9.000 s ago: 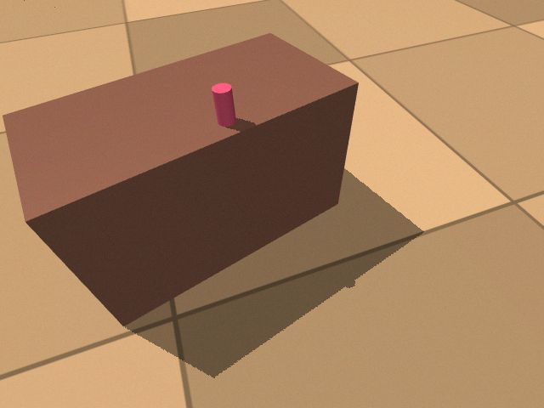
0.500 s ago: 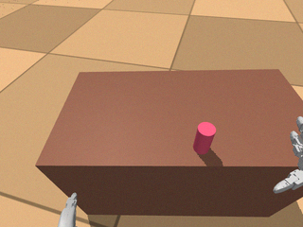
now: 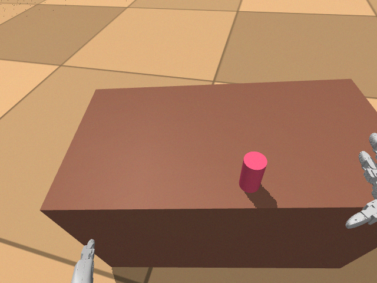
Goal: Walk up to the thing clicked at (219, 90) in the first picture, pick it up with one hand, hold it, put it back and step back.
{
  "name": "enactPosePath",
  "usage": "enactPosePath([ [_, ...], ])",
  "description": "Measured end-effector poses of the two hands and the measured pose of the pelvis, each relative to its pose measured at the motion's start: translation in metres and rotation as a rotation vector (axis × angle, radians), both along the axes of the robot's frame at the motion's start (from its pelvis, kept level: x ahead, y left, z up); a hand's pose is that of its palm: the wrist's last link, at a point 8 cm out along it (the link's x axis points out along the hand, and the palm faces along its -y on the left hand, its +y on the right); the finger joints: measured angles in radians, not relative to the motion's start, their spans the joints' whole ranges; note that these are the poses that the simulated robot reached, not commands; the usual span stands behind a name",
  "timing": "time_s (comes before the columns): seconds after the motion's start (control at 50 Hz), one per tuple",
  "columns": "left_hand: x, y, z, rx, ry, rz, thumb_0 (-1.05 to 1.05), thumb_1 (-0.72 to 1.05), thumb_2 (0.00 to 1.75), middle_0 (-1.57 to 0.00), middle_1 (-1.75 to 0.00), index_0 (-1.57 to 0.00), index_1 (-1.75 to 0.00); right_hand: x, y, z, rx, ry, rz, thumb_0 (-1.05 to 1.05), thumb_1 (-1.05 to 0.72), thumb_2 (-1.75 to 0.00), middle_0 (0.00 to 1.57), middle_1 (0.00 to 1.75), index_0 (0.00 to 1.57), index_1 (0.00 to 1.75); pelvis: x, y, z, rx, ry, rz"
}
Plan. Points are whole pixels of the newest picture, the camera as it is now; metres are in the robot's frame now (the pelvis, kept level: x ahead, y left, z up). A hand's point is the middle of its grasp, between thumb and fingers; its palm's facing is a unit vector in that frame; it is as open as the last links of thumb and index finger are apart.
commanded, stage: go down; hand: right
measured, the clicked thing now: (252, 173) +0.42 -0.13 -0.06
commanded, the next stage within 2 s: approach in 1.96 s
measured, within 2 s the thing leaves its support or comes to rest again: neither
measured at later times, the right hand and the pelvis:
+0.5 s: hand (360, 164) +0.35 -0.31 +0.07, palm faces +0.04 +1.00 +0.02, open 17.4 cm; pelvis -0.01 +0.00 -0.01, yaw +1 degrees
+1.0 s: hand (363, 154) +0.37 -0.33 +0.07, palm faces +0.05 +1.00 +0.02, open 17.7 cm; pelvis -0.01 -0.01 -0.02, yaw +1 degrees
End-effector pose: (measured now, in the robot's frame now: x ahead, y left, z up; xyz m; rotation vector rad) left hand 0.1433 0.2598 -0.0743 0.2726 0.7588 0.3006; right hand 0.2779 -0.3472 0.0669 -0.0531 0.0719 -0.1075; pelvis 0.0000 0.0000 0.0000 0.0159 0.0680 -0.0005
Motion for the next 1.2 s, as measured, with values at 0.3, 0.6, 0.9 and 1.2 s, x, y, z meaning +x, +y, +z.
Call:
enactPosePath([
  [0.3,-0.004,0.005,-0.001,0.026,-0.011,0.005,-0.01,-0.52,0.05,-0.06,-0.05,-0.06,-0.06,0.031,-0.010,0.008,0.060,-0.050,0.051,-0.01,0.50,-0.03,0.07,0.04,0.07,0.05,-0.002,0.001,-0.006,0.003,0.041,0.001],
  [0.6,-0.016,0.010,-0.002,0.052,-0.020,-0.009,-0.01,-0.52,0.06,-0.06,-0.06,-0.06,-0.06,0.051,-0.021,0.004,0.071,-0.044,0.056,-0.01,0.54,-0.03,0.06,0.04,0.06,0.05,-0.008,0.000,-0.015,0.013,0.087,0.011],
  [0.9,-0.016,-0.001,0.000,0.057,-0.051,-0.022,-0.01,-0.52,0.06,-0.06,-0.05,-0.06,-0.06,0.067,-0.033,0.005,0.068,-0.049,0.055,-0.01,0.59,-0.04,0.05,0.05,0.05,0.05,-0.008,-0.007,-0.022,0.022,0.116,0.016],
  [1.2,-0.021,-0.013,0.001,0.053,-0.065,-0.042,-0.01,-0.53,0.06,-0.06,-0.05,-0.06,-0.06,0.079,-0.041,0.001,0.074,-0.041,0.059,-0.02,0.61,-0.05,0.04,0.05,0.05,0.05,-0.012,-0.014,-0.027,0.033,0.137,0.023],
])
